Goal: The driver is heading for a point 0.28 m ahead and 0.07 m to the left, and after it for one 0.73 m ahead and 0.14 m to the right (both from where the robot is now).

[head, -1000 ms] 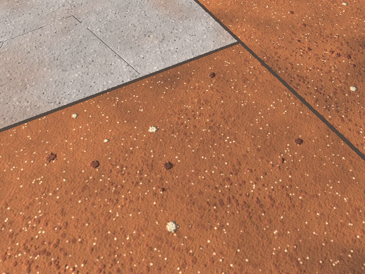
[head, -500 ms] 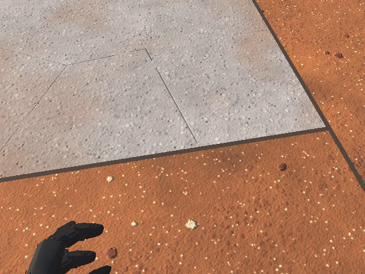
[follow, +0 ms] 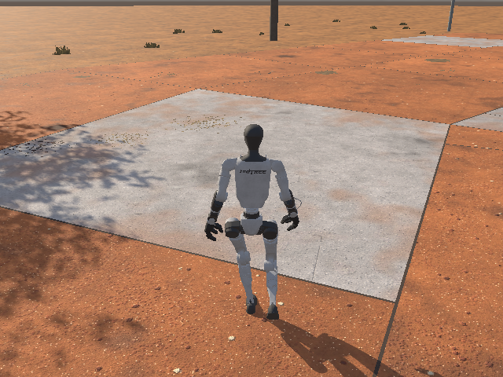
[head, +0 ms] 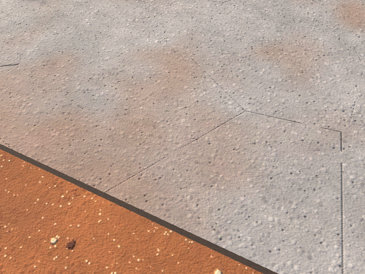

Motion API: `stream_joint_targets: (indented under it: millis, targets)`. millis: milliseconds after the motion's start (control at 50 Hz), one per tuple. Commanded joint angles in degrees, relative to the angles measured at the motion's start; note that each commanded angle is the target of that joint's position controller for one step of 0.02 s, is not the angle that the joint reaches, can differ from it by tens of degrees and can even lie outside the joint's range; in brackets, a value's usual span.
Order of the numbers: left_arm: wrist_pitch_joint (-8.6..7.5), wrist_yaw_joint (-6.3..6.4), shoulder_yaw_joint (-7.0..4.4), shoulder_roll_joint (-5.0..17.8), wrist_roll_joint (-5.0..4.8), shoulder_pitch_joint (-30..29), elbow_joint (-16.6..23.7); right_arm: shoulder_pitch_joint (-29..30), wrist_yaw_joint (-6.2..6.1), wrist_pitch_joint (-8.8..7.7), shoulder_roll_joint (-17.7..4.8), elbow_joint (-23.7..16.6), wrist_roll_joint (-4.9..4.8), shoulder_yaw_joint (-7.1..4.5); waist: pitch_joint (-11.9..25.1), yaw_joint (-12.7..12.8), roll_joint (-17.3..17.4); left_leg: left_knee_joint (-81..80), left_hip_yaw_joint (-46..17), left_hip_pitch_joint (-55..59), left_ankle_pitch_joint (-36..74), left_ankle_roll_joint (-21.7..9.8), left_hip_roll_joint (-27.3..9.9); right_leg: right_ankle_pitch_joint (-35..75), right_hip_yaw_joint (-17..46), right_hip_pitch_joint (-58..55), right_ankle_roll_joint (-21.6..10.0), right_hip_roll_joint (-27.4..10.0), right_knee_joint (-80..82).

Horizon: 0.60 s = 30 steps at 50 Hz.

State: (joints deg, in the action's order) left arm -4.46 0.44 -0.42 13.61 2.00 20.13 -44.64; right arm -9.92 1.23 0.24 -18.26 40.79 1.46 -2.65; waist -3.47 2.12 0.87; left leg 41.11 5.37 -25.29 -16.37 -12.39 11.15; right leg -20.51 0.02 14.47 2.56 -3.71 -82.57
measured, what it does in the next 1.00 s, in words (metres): walks ahead, turning left: right foot, then left foot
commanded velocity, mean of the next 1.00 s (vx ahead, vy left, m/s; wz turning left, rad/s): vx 0.79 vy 0.00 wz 0.45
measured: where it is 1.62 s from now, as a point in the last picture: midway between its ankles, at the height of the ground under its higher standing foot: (173, 175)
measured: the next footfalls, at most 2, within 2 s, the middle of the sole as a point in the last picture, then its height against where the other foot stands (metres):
right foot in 0.30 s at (249, 262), level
left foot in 0.74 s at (154, 185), level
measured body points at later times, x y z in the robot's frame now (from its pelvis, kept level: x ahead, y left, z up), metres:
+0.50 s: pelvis +0.44 -0.04 +0.04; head +0.46 -0.04 +0.48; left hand +0.37 +0.24 -0.08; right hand +0.69 -0.24 -0.05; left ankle +0.38 +0.05 -0.61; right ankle +0.46 -0.17 -0.70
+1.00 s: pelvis +0.77 +0.12 +0.04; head +0.80 +0.15 +0.49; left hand +0.78 +0.40 -0.09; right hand +0.90 -0.10 -0.09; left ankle +0.77 +0.18 -0.70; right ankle +0.90 +0.01 -0.64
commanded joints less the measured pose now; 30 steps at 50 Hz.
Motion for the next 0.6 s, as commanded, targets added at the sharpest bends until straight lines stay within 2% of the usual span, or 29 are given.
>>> stream_joint_targets:
  millis: [20,40,60,80,100,140,180,220,240,260,280,300,320,340,360,380,400,420,440,460,500,540,580,600]
  targets:
    - [-1.54,0.23,-1.75,10.62,1.44,-4.65,9.57,-8.29,-2.1,-1.96,-10.22,-0.82,-0.22,-3.73,2.03,-1.66,-6.64,-27.43,-39.33,23.52,4.94,-11.28,-20.05,-2.96,5.34,30.01,0.28,-2.95,3.02]
    - [0.05,0.18,-1.7,10.44,2.32,-2.91,8.97,-6.81,-2.15,-2.81,-8.64,-0.89,-0.36,-2.99,0.65,0.72,-6.89,-28.0,-35.81,16.39,7.2,-10.69,-18.04,-4.33,5.24,25.87,1.21,-3.81,6.58]
    - [1.26,0.09,-1.63,9.81,2.56,-3.32,9.28,-6.56,-1.86,-3.57,-7.73,-0.78,-0.6,-2.53,-0.19,1.67,-6.51,-28.64,-33.42,10.87,7.45,-10.28,-16.2,-6.06,4.8,23.35,1.97,-4.53,10.81]
    - [1.77,-0.12,-1.31,8.79,2.48,-6.04,10.69,-6.29,-1.58,-4.22,-7.94,-0.74,-0.81,-2.55,-1.34,1.61,-5.78,-29.86,-31.25,6.12,7.59,-9.8,-14.37,-4.33,3.71,21.38,2.45,-4.8,16.36]
    - [1.86,-0.43,-0.88,7.8,2.07,-10.21,12.57,-5.88,-1.42,-4.64,-8.43,-0.77,-0.84,-2.75,-2.62,1.02,-4.88,-31.08,-29.65,1.97,7.79,-9.08,-12.68,0.53,2.63,19.31,2.76,-4.77,22.26]
    - [1.71,-1.19,0.07,5.7,0.76,-16.12,14.79,-6.09,-1.0,-5.06,-8.8,-0.66,-0.85,-3.2,-2.81,-0.77,-2.48,-31.52,-26.9,-2.62,9.57,-6.12,-9.34,14.63,1.7,12.09,2.36,-3.35,33.84]
    - [1.53,-1.43,0.17,5.77,-0.53,-18.12,14.93,-7.78,-0.38,-5.24,-9.66,-0.09,-1.37,-3.74,-0.83,-2.95,-0.62,-30.33,-26.84,-0.62,15.71,-3.69,-9.24,24.34,1.03,5.83,1.29,-0.94,41.92]
    - [1.4,-1.21,-0.32,7.56,-0.89,-19.21,15.2,-10.21,-0.27,-5.03,-10.33,0.58,-1.52,-4.15,0.71,-4.54,0.86,-26.87,-29.0,6.65,21.38,-1.91,-10.79,24.2,1.52,4.13,0.31,0.65,47.19]
    - [1.25,-1.02,-0.69,8.59,-0.72,-18.04,14.71,-11.26,-0.56,-4.87,-10.48,1.07,-1.4,-4.21,1.8,-4.36,0.98,-24.04,-29.24,11.51,25.93,-0.93,-11.47,22.54,1.41,3.37,-0.27,1.43,49.75]
    - [1.03,-0.63,-1.39,10.1,-0.48,-14.88,13.58,-12.21,-0.77,-4.78,-11.21,1.63,-1.16,-4.29,4.18,-3.24,0.92,-18.62,-29.01,16.06,34.99,0.17,-11.95,18.58,0.71,0.63,-1.08,3.06,50.74]
    - [0.67,-0.07,-2.45,11.97,-0.3,-7.85,11.64,-12.26,-0.67,-4.72,-12.53,2.21,-0.76,-4.36,8.84,0.67,-0.34,-8.78,-27.21,18.61,42.8,1.54,-11.61,13.6,-0.81,-6.25,-2.08,4.79,51.39]
    - [0.31,0.79,-3.53,13.78,0.14,3.04,9.03,-10.27,-0.44,-5.03,-12.11,2.17,-0.48,-4.03,13.65,7.1,-1.09,5.64,-24.63,13.9,42.17,2.93,-10.07,10.12,-0.82,-18.24,-3.17,3.08,50.46]
    - [-0.1,1.91,-4.8,17.49,1.5,14.95,7.09,-9.12,-0.71,-5.91,-5.29,0.83,-0.15,-2.12,20.42,11.06,-8.17,26.94,-20.66,4.22,21.94,3.64,-7.01,-10.22,13.25,-30.23,-4.94,-8.65,51.4]
    - [0.01,1.17,-5.85,22.17,2.0,9.75,6.45,-17.0,-0.28,-6.22,0.27,-2.03,-2.54,-0.35,25.12,1.82,-29.96,39.15,-14.77,-11.67,-9.4,5.9,-0.33,-22.58,51.24,-35.83,-11.43,-21.6,68.32]
    - [0.5,0.25,-5.42,16.01,1.34,2.15,8.13,-13.39,-1.05,-5.25,-3.71,0.01,-0.51,-0.07,14.96,1.57,-15.94,42.32,-14.23,-19.17,-4.84,4.94,-6.52,-31.21,51.67,-29.02,-12.99,-19.91,69.52]
    - [0.51,-0.18,-4.57,11.78,0.74,-0.6,8.08,-8.01,-0.45,-4.81,-5.1,-0.28,0.44,-0.36,9.39,1.99,-6.49,39.95,-13.35,-19.35,-0.61,5.34,-8.91,-25.1,40.85,-22.59,-12.96,-17.49,67.94]
    - [0.38,-0.46,-4.18,9.91,1.06,-0.56,6.48,-4.44,0.18,-4.64,-4.71,-1.12,0.82,-0.16,5.31,1.6,-1.36,36.72,-13.09,-18.1,0.59,5.56,-10.34,-15.62,33.0,-16.23,-12.35,-14.83,68.14]
    - [-0.09,-0.47,-3.82,9.29,1.04,0.79,4.42,-1.49,0.91,-4.39,-3.56,-2.75,1.24,0.11,3.24,0.9,-2.05,33.94,-14.03,-17.55,-0.04,5.68,-11.33,-10.07,27.06,-12.44,-11.61,-12.49,68.56]
    - [-0.61,-0.54,-3.4,8.2,0.99,1.87,2.55,-1.43,1.53,-3.92,-2.25,-3.19,1.26,0.62,1.98,-0.23,-4.1,32.16,-14.51,-16.99,-0.7,6.11,-11.69,-7.32,23.31,-9.92,-11.11,-11.06,69.61]
    - [-1.15,-0.79,-3.17,7.51,0.44,2.88,1.13,-1.04,1.81,-3.51,-1.43,-3.67,1.18,0.99,1.31,-0.96,-5.23,30.58,-14.85,-17.59,-1.11,6.33,-11.76,-4.32,21.0,-9.2,-10.89,-10.47,70.69]
    - [-2.03,-1.09,-3.2,8.12,-0.48,3.74,-0.37,2.66,2.18,-3.2,-1.36,-5.73,1.27,1.5,-0.68,-1.73,-5.22,26.18,-14.54,-20.72,1.83,7.06,-11.85,1.59,16.12,-8.07,-11.53,-10.31,74.0]
    - [-2.54,-1.16,-3.3,9.12,-0.7,3.38,-1.06,8.26,2.55,-3.36,-2.05,-8.47,1.19,2.0,-2.7,-2.23,-4.88,17.11,-12.66,-20.49,7.33,7.89,-12.43,8.83,9.3,-5.87,-11.6,-9.3,77.66]
    - [-2.81,-1.39,-3.28,9.52,-1.23,3.51,-1.8,12.78,3.55,-3.58,-1.72,-9.93,0.89,2.76,-3.67,-1.95,-3.83,5.0,-6.24,-12.34,14.47,7.72,-12.77,16.5,1.94,-2.15,-10.39,-6.99,82.02]
    - [-2.96,-1.56,-3.3,10.12,-1.55,4.43,-2.4,14.07,3.95,-3.69,-0.87,-10.19,0.74,3.17,-3.91,-1.7,-3.74,1.26,-3.77,-6.9,17.2,6.96,-12.8,20.62,0.46,-0.59,-10.35,-7.32,84.46]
